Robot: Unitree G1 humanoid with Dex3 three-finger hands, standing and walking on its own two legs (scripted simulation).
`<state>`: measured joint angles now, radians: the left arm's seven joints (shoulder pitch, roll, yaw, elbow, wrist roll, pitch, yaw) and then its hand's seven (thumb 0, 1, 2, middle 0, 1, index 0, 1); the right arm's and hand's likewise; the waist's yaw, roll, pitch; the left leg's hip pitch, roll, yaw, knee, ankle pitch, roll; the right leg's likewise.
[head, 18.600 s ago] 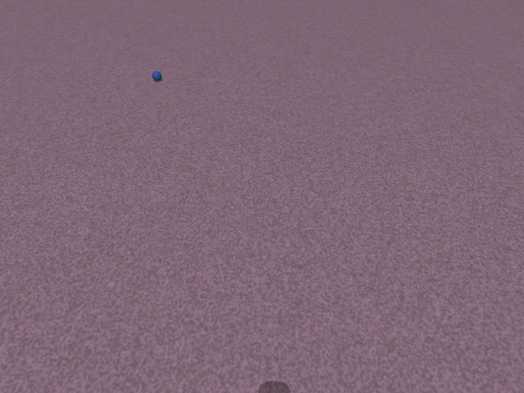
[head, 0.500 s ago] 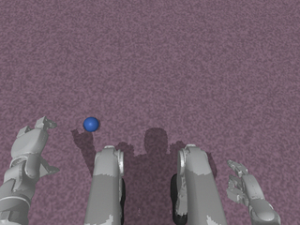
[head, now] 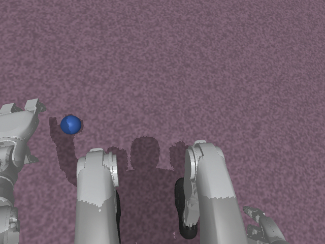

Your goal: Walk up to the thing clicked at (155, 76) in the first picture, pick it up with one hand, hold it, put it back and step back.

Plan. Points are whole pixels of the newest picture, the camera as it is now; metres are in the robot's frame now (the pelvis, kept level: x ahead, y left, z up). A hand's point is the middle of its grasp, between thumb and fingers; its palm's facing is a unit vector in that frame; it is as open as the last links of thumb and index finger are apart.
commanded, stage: rise first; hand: left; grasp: from above
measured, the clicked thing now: (71, 124) +0.45 +0.28 -0.34
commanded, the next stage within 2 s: approach in 1.02 s
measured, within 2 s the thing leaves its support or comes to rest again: neither
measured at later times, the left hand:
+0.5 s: hand (39, 131) +0.40 +0.32 -0.20, palm faces -0.45 -0.06 -0.89, open 14.2 cm
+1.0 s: hand (45, 129) +0.41 +0.31 -0.22, palm faces -0.45 -0.08 -0.89, open 14.0 cm
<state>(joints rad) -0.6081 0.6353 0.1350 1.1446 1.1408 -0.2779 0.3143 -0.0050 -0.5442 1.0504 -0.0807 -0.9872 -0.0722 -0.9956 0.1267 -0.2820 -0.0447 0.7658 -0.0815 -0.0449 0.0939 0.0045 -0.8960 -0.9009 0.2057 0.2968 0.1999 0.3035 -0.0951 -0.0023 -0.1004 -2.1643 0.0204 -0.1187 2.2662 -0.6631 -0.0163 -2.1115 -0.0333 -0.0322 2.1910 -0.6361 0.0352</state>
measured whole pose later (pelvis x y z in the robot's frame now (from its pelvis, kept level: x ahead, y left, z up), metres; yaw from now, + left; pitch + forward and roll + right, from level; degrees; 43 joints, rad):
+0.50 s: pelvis +0.01 +0.00 -0.04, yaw -1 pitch +32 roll -7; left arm -0.74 0.67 0.14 1.32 1.28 -0.28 0.44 0.00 -0.53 1.02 -0.09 -0.98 -0.09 -0.98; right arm 0.09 -0.27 -0.02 0.79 -0.14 -0.06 0.13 0.00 -0.90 -0.90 0.21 0.30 0.20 0.30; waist -0.13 -0.01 -0.08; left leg -2.27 0.01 -0.13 2.38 -0.68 -0.01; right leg -2.21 -0.03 -0.03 2.30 -0.65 0.05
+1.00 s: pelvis +0.01 +0.00 -0.05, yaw -1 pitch +33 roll -7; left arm -0.76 0.68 0.16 1.37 1.29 -0.29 0.47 0.00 -0.52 1.00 -0.10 -1.00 -0.10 -1.00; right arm 0.10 -0.28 -0.02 0.80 -0.16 -0.06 0.15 0.00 -0.91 -0.90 0.21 0.30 0.20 0.30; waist -0.16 -0.02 -0.07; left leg -2.30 0.00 -0.13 2.42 -0.70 -0.02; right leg -2.24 -0.03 -0.03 2.34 -0.68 0.05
